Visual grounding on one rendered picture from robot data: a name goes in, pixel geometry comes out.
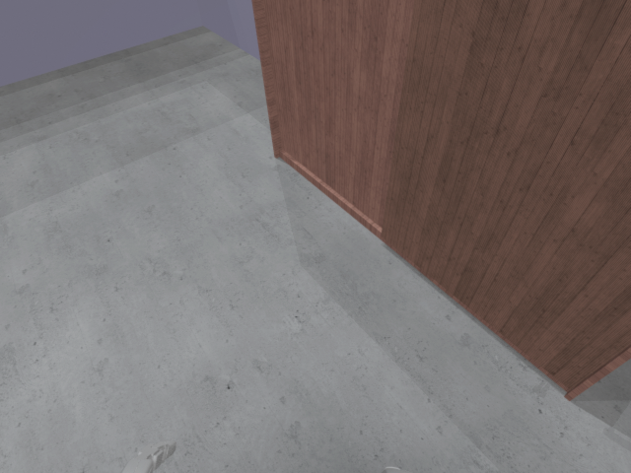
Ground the robot left hand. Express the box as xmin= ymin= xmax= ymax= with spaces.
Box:
xmin=120 ymin=439 xmax=176 ymax=473

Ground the wardrobe door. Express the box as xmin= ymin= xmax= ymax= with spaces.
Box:
xmin=263 ymin=0 xmax=414 ymax=227
xmin=381 ymin=0 xmax=631 ymax=390

